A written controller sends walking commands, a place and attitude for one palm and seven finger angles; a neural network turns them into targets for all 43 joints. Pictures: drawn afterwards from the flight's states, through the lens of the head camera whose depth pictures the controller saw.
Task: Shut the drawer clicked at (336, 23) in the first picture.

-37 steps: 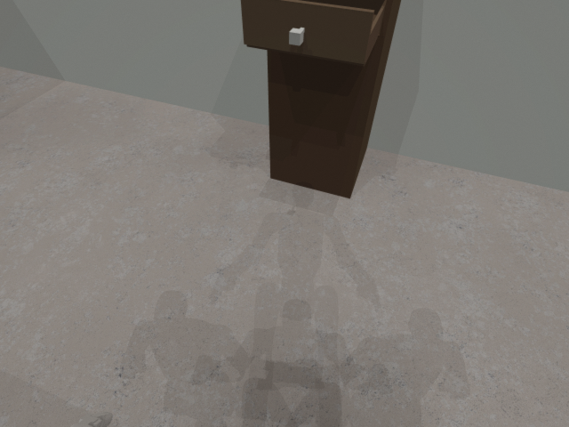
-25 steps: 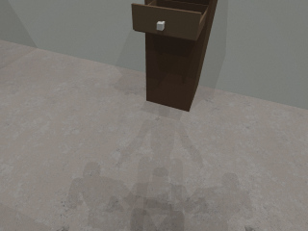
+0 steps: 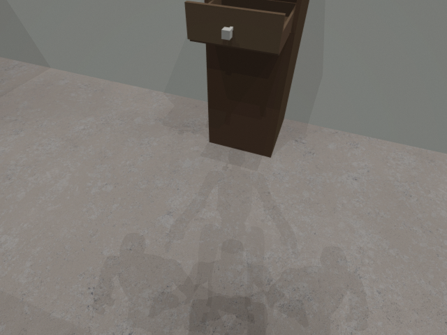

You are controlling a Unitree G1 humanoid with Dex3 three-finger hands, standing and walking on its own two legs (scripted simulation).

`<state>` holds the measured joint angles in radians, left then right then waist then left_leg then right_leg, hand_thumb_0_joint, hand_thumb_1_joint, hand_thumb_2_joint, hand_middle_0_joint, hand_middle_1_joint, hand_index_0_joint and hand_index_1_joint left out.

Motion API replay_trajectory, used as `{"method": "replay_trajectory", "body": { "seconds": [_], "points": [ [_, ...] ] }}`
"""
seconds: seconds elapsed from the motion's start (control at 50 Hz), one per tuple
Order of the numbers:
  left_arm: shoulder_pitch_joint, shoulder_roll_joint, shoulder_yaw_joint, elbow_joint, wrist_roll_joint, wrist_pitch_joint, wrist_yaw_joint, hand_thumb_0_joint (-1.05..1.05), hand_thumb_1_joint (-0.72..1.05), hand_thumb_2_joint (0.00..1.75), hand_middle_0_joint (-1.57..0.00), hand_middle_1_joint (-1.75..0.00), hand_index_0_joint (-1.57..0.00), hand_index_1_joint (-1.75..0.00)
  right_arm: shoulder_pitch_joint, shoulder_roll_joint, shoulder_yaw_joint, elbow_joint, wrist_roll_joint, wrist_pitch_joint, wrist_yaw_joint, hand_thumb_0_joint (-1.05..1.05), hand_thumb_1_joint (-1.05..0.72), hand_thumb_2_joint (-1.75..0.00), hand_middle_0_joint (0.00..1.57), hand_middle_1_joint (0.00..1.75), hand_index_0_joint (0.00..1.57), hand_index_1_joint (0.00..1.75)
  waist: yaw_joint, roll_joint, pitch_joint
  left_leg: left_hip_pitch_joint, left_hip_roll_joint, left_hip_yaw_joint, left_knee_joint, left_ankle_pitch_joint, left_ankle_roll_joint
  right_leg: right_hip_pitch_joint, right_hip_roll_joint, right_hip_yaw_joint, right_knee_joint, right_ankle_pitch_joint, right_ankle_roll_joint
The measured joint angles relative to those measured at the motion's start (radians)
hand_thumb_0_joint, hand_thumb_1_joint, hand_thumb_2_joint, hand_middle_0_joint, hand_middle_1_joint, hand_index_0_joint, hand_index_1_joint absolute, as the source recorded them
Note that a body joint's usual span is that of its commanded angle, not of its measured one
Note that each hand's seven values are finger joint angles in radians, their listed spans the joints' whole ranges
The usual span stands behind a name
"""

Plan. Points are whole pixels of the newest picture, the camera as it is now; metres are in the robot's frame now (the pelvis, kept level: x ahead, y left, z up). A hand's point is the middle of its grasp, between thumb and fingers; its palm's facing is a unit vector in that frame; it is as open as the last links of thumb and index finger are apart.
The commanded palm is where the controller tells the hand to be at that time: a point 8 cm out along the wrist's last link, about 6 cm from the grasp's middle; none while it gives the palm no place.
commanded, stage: stand and wait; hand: left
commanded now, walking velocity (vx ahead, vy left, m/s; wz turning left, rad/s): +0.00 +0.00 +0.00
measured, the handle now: (228, 31) +1.11 +0.05 +0.09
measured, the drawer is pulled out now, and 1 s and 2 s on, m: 0.25 0.25 0.25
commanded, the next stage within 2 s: look at it before walking up in 0.26 s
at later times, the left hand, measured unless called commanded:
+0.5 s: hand out of the picture +0.07 +0.24 -0.16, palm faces -0.02 -0.94 -0.33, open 7.4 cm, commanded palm none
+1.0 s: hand out of the picture +0.07 +0.25 -0.15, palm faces -0.02 -0.94 -0.34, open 7.4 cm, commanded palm none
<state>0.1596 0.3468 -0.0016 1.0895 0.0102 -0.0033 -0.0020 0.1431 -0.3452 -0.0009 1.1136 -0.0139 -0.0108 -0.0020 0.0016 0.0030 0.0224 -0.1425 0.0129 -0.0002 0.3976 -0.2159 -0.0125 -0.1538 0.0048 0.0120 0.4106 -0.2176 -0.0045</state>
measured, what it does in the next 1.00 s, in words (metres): stands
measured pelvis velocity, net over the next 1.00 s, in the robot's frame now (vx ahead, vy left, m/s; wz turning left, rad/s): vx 0.00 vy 0.00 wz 0.00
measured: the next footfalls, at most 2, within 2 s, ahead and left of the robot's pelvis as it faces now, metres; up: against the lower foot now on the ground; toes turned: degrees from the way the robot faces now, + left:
right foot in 1.66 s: +0.33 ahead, -0.12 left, +0.00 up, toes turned -5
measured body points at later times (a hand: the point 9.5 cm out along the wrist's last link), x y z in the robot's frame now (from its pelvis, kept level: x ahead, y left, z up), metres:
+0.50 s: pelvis +0.00 +0.00 +0.00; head +0.00 +0.00 +0.45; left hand +0.07 +0.29 -0.13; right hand +0.07 -0.30 -0.13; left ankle +0.00 +0.13 -0.74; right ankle +0.00 -0.12 -0.74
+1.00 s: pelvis +0.00 +0.00 +0.00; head +0.01 +0.00 +0.45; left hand +0.08 +0.29 -0.13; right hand +0.09 -0.30 -0.13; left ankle +0.00 +0.13 -0.74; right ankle +0.00 -0.12 -0.74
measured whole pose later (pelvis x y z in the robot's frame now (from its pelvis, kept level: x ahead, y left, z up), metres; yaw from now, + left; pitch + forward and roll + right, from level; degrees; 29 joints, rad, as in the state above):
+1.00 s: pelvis +0.00 +0.00 +0.00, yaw +0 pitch -2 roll +0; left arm 0.15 0.34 0.00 1.09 0.01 -0.01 0.00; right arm 0.12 -0.34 0.00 1.11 -0.01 -0.02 0.00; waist 0.01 0.00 0.02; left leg -0.13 0.02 0.00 0.36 -0.20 -0.02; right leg -0.14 0.01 0.01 0.37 -0.20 -0.01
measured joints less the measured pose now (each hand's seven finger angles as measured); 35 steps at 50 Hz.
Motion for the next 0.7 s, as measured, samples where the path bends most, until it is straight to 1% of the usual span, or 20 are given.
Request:
{"method": "replay_trajectory", "body": {
  "seconds": [0.32, 0.7],
  "points": [
    [-0.011, -0.01, -0.003, -0.006, 0.003, -0.004, -0.003, 0.0, 0.9, 0.9, -0.2, -0.3, -0.2, -0.3, 0.0, 0.01, 0.002, 0.0, -0.001, -0.005, 0.005, 0.01, -0.9, -0.9, 0.2, 0.3, 0.21, 0.3, -0.002, -0.001, -0.005, -0.015, 0.002, 0.001, -0.01, 0.014, -0.002, -0.016, 0.002, 0.001, -0.009, 0.014, -0.002],
    [-0.008, -0.007, -0.001, 0.002, 0.003, -0.006, -0.001, 0.0, 0.9, 0.9, -0.2, -0.3, -0.2, -0.3, -0.019, 0.01, 0.002, 0.001, 0.002, -0.007, 0.001, 0.01, -0.9, -0.9, 0.2, 0.3, 0.21, 0.3, 0.003, -0.004, -0.002, 0.004, 0.004, 0.002, -0.024, 0.011, -0.004, 0.002, 0.004, 0.002, -0.022, 0.011, -0.003]
  ]
}}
